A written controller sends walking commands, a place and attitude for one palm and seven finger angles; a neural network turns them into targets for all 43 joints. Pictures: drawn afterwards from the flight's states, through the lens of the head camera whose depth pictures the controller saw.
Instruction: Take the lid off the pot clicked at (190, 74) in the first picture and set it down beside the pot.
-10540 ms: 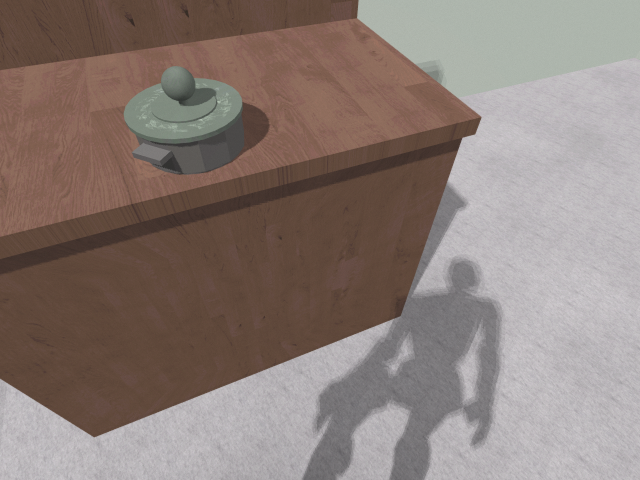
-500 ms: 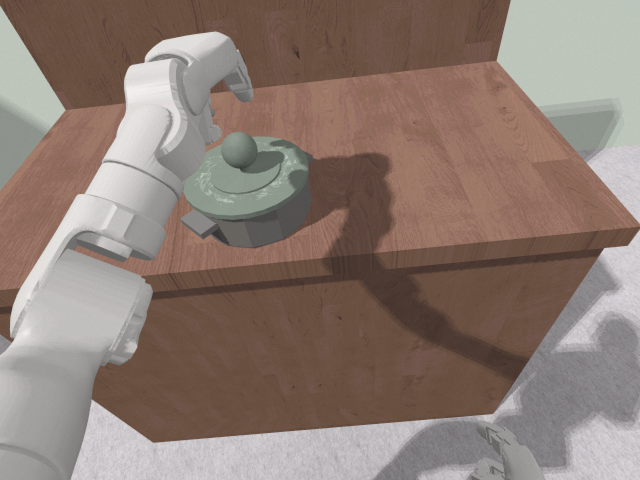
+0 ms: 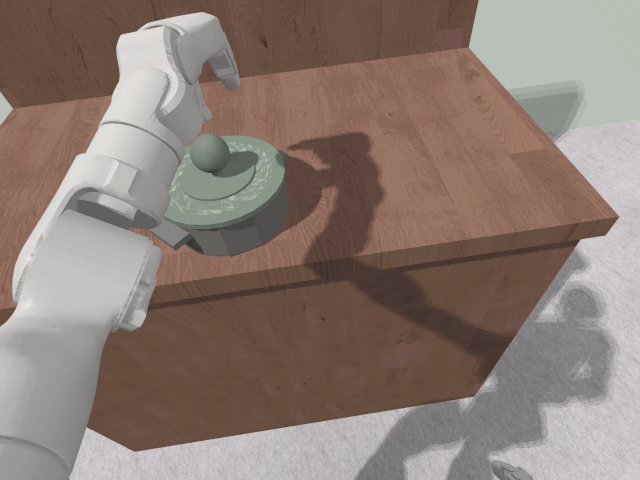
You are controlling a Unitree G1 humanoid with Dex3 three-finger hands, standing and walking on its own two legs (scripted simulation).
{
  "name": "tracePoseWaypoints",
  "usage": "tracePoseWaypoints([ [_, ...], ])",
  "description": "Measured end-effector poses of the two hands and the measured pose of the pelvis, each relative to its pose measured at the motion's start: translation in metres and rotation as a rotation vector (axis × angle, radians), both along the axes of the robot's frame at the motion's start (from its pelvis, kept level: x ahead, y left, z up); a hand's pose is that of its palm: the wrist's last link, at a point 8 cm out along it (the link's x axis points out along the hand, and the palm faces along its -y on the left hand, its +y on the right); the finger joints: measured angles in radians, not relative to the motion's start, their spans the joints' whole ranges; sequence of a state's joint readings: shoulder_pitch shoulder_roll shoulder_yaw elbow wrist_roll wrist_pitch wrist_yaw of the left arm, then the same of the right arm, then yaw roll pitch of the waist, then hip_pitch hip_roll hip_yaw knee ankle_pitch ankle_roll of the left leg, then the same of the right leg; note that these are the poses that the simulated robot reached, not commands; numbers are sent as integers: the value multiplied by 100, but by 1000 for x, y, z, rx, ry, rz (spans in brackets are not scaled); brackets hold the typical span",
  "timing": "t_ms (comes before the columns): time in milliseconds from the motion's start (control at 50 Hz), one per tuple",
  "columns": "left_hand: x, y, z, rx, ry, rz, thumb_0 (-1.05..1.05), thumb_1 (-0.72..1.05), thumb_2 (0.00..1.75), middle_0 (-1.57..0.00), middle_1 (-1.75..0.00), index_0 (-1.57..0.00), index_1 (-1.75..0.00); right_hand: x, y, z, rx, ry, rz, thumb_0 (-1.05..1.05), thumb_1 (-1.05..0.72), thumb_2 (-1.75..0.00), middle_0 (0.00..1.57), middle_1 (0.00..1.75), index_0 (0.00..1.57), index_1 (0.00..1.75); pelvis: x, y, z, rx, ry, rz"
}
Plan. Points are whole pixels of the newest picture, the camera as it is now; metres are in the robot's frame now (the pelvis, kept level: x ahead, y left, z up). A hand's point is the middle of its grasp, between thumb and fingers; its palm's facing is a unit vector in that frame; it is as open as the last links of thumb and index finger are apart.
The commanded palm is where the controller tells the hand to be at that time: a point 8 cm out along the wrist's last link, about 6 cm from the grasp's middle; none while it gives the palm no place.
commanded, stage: move the open hand above the knob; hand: left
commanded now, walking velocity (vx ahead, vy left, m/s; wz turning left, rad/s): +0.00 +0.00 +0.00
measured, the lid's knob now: (210, 153) +0.49 +0.14 +0.17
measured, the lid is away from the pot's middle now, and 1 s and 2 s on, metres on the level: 0.00 0.00 0.00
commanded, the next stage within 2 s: lower the open fingers around the knob in 0.88 s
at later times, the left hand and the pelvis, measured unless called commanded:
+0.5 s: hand (187, 102) +0.46 +0.13 +0.26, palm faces -0.18 -0.07 -0.98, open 10.2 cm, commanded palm +0.43 +0.14 +0.32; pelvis +0.00 +0.00 +0.00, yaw +1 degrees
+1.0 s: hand (191, 102) +0.46 +0.12 +0.26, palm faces -0.18 -0.07 -0.98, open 10.2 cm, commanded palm +0.43 +0.13 +0.32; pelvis -0.01 +0.00 +0.00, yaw +1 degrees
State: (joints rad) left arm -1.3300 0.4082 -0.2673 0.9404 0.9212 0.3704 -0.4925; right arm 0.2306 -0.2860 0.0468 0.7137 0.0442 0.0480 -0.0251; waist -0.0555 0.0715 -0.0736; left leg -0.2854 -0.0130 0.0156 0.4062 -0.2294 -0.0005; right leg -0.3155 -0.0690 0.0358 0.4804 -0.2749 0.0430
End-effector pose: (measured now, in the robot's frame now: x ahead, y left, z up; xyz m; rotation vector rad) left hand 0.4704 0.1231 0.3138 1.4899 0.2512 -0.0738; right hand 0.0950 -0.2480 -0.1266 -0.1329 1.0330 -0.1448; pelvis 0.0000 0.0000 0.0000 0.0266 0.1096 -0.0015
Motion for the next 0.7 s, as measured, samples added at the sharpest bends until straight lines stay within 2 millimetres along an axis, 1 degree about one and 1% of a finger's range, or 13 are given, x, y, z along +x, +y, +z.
tracePoseWaypoints([
  [100, -2, -1, 0, 4, -11, -11, 0, -44, 174, -88, -9, -89, -8, 5, 4, -1, 12, -5, 10, 1, -90, -90, 20, 29, 20, 30, 2, 2, 0, -1, -1, 2],
  [320, -12, 6, 0, 3, -12, 4, 0, -44, 174, -89, -9, -89, -8, 34, 14, 7, 23, -78, 51, 1, -90, -90, 20, 29, 20, 30, -1, 2, 0, 0, -11, 9],
  [440, -19, 9, 4, 15, -23, 8, 0, -44, 174, -89, -9, -89, -8, 44, 16, 11, 21, -108, 65, 1, -90, -90, 20, 29, 20, 30, -3, 2, 0, 1, -17, 14],
  [560, -23, 6, 4, 5, -23, 3, 0, -44, 174, -89, -9, -89, -8, 44, 15, 12, 13, -106, 75, 1, -90, -90, 20, 29, 20, 30, -5, 1, 0, 1, -24, 17],
  [700, -24, 9, 4, 13, -20, 12, 0, -44, 174, -89, -9, -89, -8, 33, 12, 10, 10, -88, 58, 1, -90, -90, 20, 29, 20, 30, -7, 0, 0, 1, -29, 14],
])
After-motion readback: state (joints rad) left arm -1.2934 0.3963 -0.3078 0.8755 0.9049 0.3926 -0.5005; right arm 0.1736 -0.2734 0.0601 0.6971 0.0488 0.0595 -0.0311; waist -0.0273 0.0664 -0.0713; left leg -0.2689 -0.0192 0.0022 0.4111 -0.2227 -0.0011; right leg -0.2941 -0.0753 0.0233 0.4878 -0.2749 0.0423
